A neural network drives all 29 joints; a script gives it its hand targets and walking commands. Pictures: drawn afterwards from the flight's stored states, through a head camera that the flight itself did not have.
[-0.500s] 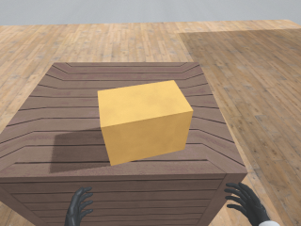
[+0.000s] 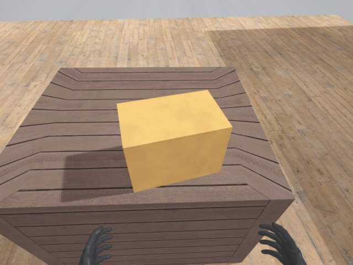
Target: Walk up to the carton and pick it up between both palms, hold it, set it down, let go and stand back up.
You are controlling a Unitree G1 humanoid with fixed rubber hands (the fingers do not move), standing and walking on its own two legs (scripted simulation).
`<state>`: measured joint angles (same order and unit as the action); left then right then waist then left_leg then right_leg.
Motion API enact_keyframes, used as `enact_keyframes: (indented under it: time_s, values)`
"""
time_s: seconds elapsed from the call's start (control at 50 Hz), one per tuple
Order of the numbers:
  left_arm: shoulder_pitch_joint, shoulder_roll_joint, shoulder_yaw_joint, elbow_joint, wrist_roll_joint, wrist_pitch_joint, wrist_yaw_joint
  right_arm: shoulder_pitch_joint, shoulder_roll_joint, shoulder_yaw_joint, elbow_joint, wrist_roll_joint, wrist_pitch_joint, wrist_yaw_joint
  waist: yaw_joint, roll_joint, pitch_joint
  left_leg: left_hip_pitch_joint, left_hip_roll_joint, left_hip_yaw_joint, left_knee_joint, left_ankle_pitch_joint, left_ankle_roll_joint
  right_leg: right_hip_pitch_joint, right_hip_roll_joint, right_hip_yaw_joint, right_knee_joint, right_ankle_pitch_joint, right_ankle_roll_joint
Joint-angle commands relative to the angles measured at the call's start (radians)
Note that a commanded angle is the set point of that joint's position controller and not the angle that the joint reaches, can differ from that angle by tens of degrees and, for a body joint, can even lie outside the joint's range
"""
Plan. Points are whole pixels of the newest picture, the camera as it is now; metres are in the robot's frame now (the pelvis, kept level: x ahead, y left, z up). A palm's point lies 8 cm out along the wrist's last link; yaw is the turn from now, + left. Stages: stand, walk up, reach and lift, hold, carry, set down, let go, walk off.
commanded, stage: set down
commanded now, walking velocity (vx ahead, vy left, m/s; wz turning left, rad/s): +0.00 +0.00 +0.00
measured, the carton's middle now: (171, 139) +0.47 +0.04 +0.00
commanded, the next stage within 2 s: let go in 0.44 s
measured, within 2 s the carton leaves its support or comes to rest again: neither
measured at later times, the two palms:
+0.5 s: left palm out of the picture +0.15 +0.23 -0.07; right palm (286, 262) +0.16 -0.22 -0.06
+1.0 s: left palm out of the picture +0.14 +0.24 -0.09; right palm out of the picture +0.14 -0.24 -0.09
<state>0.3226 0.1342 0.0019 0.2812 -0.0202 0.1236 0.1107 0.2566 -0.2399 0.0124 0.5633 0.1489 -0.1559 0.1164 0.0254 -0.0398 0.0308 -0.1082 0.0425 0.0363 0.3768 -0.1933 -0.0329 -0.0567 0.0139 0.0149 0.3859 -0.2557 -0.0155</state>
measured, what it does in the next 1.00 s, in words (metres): stands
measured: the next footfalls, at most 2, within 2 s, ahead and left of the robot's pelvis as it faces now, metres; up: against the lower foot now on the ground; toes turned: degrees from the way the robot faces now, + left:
none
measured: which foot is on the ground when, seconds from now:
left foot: down 0.00-1.00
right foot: down 0.00-1.00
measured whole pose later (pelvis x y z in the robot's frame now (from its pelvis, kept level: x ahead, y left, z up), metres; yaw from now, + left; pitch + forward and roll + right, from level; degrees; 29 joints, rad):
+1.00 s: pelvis -0.01 +0.00 -0.01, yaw +0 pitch -5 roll +0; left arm 0.21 0.24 0.00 0.57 0.01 0.09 0.01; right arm 0.20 -0.21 -0.01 0.71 -0.03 -0.06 0.03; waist 0.02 -0.03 0.04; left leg -0.14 0.04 0.03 0.46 -0.23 -0.03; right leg -0.08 0.01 0.01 0.47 -0.30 -0.01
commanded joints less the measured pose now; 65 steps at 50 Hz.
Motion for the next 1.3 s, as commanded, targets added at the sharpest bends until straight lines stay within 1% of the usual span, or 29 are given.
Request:
enact_keyframes:
  time_s: [0.0,0.02,0.08,0.12,0.2,0.26,0.28,0.32,0.34,0.36,0.42,0.44,0.54,0.68,0.7,0.84,0.86,0.88,0.9,0.94,0.96,0.98,1.04,1.12,1.14,1.16,1.22,1.26,1.28]
  values:
    - [-0.106,0.085,0.032,-0.189,-0.011,-0.046,-0.003,-0.13,-0.171,-0.071,-0.18,-0.012,-0.047,-0.012,-0.002,0.005,-0.048,0.111,-0.046,0.026,-0.038,0.203,-0.006,-0.165,0.002,0.003,-0.115,0.166,-0.012]
    - [-0.102,0.08,0.034,-0.23,0.003,-0.045,0.013,-0.135,-0.179,-0.08,-0.179,-0.013,-0.049,-0.007,0.004,0.049,-0.077,0.128,-0.043,0.02,-0.02,0.25,-0.019,-0.144,0.003,-0.004,-0.098,0.213,-0.011]
    - [-0.096,0.077,0.045,-0.124,0.012,-0.024,-0.02,-0.102,-0.154,-0.061,-0.113,-0.028,-0.031,-0.019,-0.003,-0.002,-0.022,0.122,-0.041,0.018,-0.035,0.229,-0.006,-0.151,-0.005,0.007,-0.127,0.196,-0.019]
    - [-0.106,0.077,0.035,-0.252,0.003,-0.047,0.003,-0.132,-0.186,-0.077,-0.184,-0.005,-0.055,-0.004,0.015,0.022,-0.097,0.153,-0.03,0.006,-0.027,0.284,-0.013,-0.144,0.014,-0.014,-0.103,0.214,-0.023]
    - [-0.136,0.104,0.033,-0.093,0.006,-0.015,-0.035,-0.13,-0.127,-0.075,-0.096,-0.053,-0.021,-0.038,-0.024,0.005,-0.02,0.138,-0.045,0.017,-0.03,0.198,-0.007,-0.157,-0.008,0.005,-0.122,0.159,-0.014]
    - [-0.123,0.106,0.041,-0.128,0.001,-0.016,-0.028,-0.112,-0.113,-0.071,-0.107,-0.059,-0.019,-0.037,-0.01,0.027,-0.024,0.137,-0.034,0.017,-0.028,0.236,-0.012,-0.159,-0.005,-0.006,-0.107,0.188,-0.014]
    - [-0.107,0.082,0.035,-0.336,0.002,-0.051,0.019,-0.174,-0.194,-0.089,-0.237,-0.014,-0.061,-0.003,0.047,0.087,-0.138,0.166,-0.013,-0.009,-0.018,0.327,-0.028,-0.169,0.026,-0.052,-0.072,0.229,-0.021]
    - [-0.091,0.118,0.047,0.067,0.031,0.016,-0.064,-0.117,-0.099,-0.063,0.012,-0.091,0.0,-0.058,-0.042,-0.004,0.075,0.131,-0.045,0.025,-0.022,0.201,0.007,-0.145,-0.025,0.026,-0.13,0.176,-0.009]
    - [-0.131,0.11,0.054,-0.158,0.021,-0.01,-0.033,-0.158,-0.136,-0.084,-0.126,-0.06,-0.031,-0.043,0.006,0.041,-0.073,0.153,-0.033,0.019,-0.018,0.23,-0.006,-0.147,-0.002,-0.014,-0.1,0.189,-0.01]
    - [-0.139,0.129,0.058,-0.049,0.02,0.004,-0.057,-0.146,-0.104,-0.066,-0.086,-0.084,-0.019,-0.059,-0.016,-0.007,-0.013,0.146,-0.046,0.026,-0.014,0.203,0.008,-0.148,-0.015,0.001,-0.111,0.183,0.0]
    - [-0.129,0.126,0.04,-0.203,-0.015,-0.032,-0.023,-0.135,-0.129,-0.082,-0.153,-0.053,-0.041,-0.045,0.006,0.061,-0.091,0.172,-0.032,0.024,-0.007,0.292,-0.015,-0.15,0.005,-0.025,-0.089,0.228,-0.008]
    - [-0.131,0.138,0.051,-0.078,0.002,-0.003,-0.048,-0.144,-0.094,-0.069,-0.082,-0.087,-0.019,-0.06,-0.027,0.041,-0.023,0.167,-0.039,0.028,-0.01,0.234,-0.007,-0.171,-0.005,-0.006,-0.104,0.189,-0.002]
    - [-0.159,0.144,0.038,-0.145,0.003,-0.011,-0.039,-0.178,-0.113,-0.074,-0.143,-0.074,-0.019,-0.055,0.004,0.048,-0.052,0.147,-0.029,0.016,-0.017,0.219,-0.004,-0.154,0.0,-0.03,-0.082,0.171,-0.01]
    - [-0.178,0.159,0.04,-0.09,-0.004,0.003,-0.047,-0.207,-0.109,-0.08,-0.118,-0.095,-0.01,-0.066,-0.002,0.045,-0.029,0.139,-0.025,0.021,-0.016,0.179,0.005,-0.169,-0.005,-0.026,-0.081,0.147,-0.009]
    - [-0.195,0.165,0.052,0.036,0.011,0.031,-0.078,-0.174,-0.07,-0.082,-0.043,-0.133,0.004,-0.086,-0.035,0.018,0.011,0.159,-0.039,0.031,-0.022,0.122,0.015,-0.163,-0.013,-0.006,-0.104,0.115,-0.002]
    - [-0.163,0.16,0.042,-0.085,0.006,0.011,-0.049,-0.17,-0.102,-0.082,-0.09,-0.113,-0.014,-0.07,-0.007,0.055,-0.03,0.145,-0.028,0.021,-0.013,0.188,0.0,-0.154,0.004,-0.026,-0.08,0.163,-0.006]
    - [-0.177,0.165,0.058,0.046,0.027,0.039,-0.082,-0.14,-0.055,-0.078,-0.01,-0.158,0.0,-0.092,-0.044,0.035,0.046,0.154,-0.037,0.037,-0.028,0.114,0.01,-0.156,-0.008,-0.001,-0.107,0.119,0.001]
    - [-0.194,0.174,0.047,-0.027,0.008,0.023,-0.069,-0.183,-0.073,-0.077,-0.08,-0.144,-0.006,-0.086,-0.01,0.022,0.009,0.126,-0.032,0.037,-0.024,0.134,0.007,-0.148,-0.002,-0.025,-0.082,0.123,0.004]
    - [-0.203,0.181,0.058,0.043,0.01,0.034,-0.086,-0.173,-0.059,-0.082,-0.03,-0.169,0.0,-0.098,-0.027,-0.005,0.031,0.123,-0.038,0.042,-0.02,0.117,0.016,-0.148,-0.012,-0.015,-0.09,0.126,0.01]
    - [-0.102,0.353,0.104,0.202,0.038,-0.084,-0.087,-0.085,-0.279,-0.13,0.069,-0.191,0.083,-0.118,0.014,0.041,-0.03,-0.037,0.071,-0.059,0.026,0.116,0.056,-0.109,-0.104,0.069,-0.009,0.106,0.0]
    - [-0.127,0.384,0.106,0.235,0.049,-0.106,-0.092,-0.085,-0.243,-0.122,0.065,-0.181,0.085,-0.109,-0.005,-0.03,-0.025,-0.033,0.069,-0.062,0.043,0.116,0.055,-0.149,-0.099,0.086,-0.013,0.101,-0.011]
    - [-0.144,0.323,0.089,0.271,0.053,-0.113,-0.093,-0.089,-0.249,-0.115,0.083,-0.174,0.088,-0.103,-0.003,0.053,-0.033,-0.039,0.062,-0.05,0.048,0.117,0.054,-0.135,-0.104,0.082,-0.021,0.122,-0.007]
    - [-0.184,0.335,0.079,0.366,0.054,-0.143,-0.114,-0.11,-0.267,-0.111,0.126,-0.174,0.098,-0.096,-0.011,-0.003,-0.029,-0.027,0.064,-0.068,0.047,0.075,0.065,-0.171,-0.097,0.083,-0.033,0.101,-0.006]
    - [-0.177,0.372,0.067,0.49,0.046,-0.158,-0.119,-0.108,-0.278,-0.099,0.182,-0.174,0.105,-0.104,-0.006,0.093,-0.043,-0.031,0.062,-0.08,0.049,0.102,0.069,-0.129,-0.11,0.105,-0.047,0.152,-0.018]
    - [-0.226,0.39,0.071,0.518,0.051,-0.158,-0.113,-0.115,-0.244,-0.086,0.207,-0.17,0.107,-0.099,-0.023,0.026,-0.033,-0.034,0.074,-0.09,0.037,0.148,0.066,-0.134,-0.122,0.112,-0.039,0.173,-0.026]
    - [-0.202,0.404,0.066,0.54,0.041,-0.157,-0.113,-0.097,-0.258,-0.076,0.223,-0.171,0.111,-0.104,-0.015,0.082,0.004,-0.056,0.078,-0.088,0.037,0.146,0.072,-0.132,-0.123,0.126,-0.065,0.177,-0.029]
    - [-0.24,0.434,0.064,0.605,0.04,-0.169,-0.113,-0.101,-0.282,-0.07,0.273,-0.164,0.119,-0.112,-0.023,0.023,-0.059,0.003,0.074,-0.085,0.023,0.173,0.067,-0.101,-0.113,0.114,-0.059,0.203,-0.025]
    - [-0.228,0.416,0.041,0.664,0.04,-0.169,-0.114,-0.094,-0.303,-0.06,0.303,-0.16,0.122,-0.108,-0.024,0.113,0.012,-0.019,0.083,-0.092,0.007,0.188,0.073,-0.115,-0.13,0.129,-0.082,0.239,-0.028]
    - [-0.228,0.419,0.036,0.675,0.04,-0.168,-0.119,-0.079,-0.299,-0.051,0.316,-0.163,0.122,-0.117,-0.036,0.05,-0.018,0.007,0.088,-0.087,-0.007,0.191,0.072,-0.113,-0.124,0.106,-0.071,0.223,-0.027]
